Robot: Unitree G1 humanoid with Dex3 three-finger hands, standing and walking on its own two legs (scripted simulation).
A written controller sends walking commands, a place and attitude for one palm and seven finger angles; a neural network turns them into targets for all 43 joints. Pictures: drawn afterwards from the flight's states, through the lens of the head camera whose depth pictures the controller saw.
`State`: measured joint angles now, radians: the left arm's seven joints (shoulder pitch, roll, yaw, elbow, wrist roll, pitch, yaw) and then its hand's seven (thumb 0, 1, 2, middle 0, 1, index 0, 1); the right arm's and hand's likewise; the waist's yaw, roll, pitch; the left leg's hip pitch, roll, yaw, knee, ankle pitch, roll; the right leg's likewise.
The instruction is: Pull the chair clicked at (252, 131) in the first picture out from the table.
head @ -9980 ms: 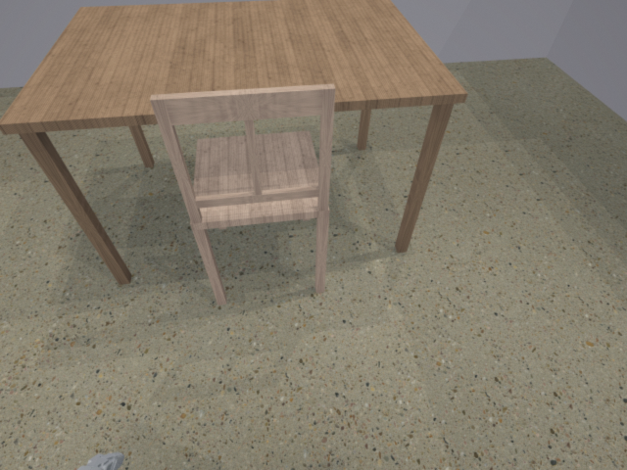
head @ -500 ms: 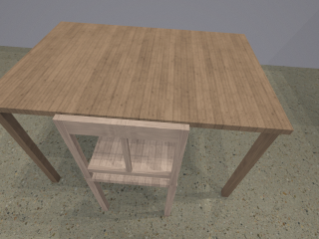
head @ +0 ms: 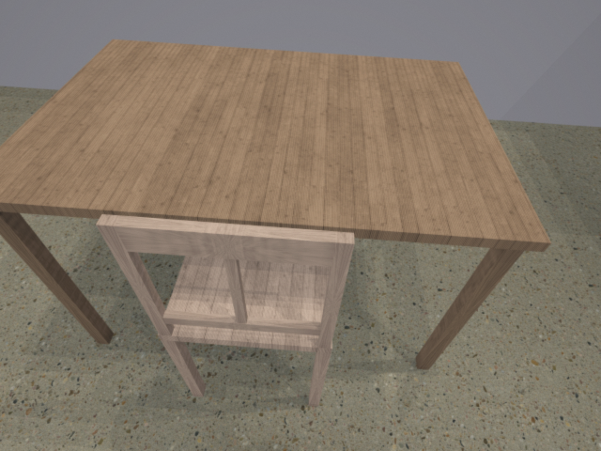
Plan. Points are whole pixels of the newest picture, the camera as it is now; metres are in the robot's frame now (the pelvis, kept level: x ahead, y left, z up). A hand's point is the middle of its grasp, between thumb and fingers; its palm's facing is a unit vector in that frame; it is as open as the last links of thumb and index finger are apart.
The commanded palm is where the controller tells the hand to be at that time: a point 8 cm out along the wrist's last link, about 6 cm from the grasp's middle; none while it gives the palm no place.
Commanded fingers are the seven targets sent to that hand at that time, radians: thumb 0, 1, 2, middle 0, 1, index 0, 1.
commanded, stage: raise the hand toward the chair's back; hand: left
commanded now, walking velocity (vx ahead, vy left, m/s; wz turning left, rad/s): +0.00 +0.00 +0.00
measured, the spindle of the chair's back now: (237, 291) +0.41 +0.14 -0.13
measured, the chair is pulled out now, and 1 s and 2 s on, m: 0.00 0.00 0.00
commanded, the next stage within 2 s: none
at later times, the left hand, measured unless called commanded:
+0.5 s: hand (198, 441) +0.15 +0.14 -0.06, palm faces -0.07 -1.00 +0.03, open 9.0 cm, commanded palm +0.11 +0.22 -0.07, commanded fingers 0.00 0.41 0.69 -0.15 -0.22 -0.15 -0.22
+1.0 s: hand (169, 422) +0.17 +0.18 -0.06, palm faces +0.00 -1.00 -0.04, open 13.4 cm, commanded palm +0.14 +0.24 -0.05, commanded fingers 0.00 -0.17 0.44 -0.09 -0.13 -0.09 -0.13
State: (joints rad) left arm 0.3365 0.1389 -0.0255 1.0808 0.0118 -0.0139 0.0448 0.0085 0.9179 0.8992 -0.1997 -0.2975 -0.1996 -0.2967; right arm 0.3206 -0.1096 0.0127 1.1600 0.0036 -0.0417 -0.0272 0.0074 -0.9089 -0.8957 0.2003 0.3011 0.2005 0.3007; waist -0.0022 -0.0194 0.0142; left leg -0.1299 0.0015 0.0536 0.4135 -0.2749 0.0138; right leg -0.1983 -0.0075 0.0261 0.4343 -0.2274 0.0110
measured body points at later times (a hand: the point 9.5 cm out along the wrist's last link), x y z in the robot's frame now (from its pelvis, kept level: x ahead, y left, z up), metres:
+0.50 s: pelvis -0.04 -0.01 -0.09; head -0.01 +0.01 +0.36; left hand +0.15 +0.20 -0.06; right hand +0.21 -0.27 -0.09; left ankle -0.03 +0.11 -0.74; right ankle +0.00 -0.13 -0.74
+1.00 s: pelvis -0.04 -0.01 -0.10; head +0.03 +0.00 +0.34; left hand +0.16 +0.24 -0.05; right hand +0.13 -0.24 -0.19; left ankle -0.03 +0.11 -0.74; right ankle +0.00 -0.13 -0.74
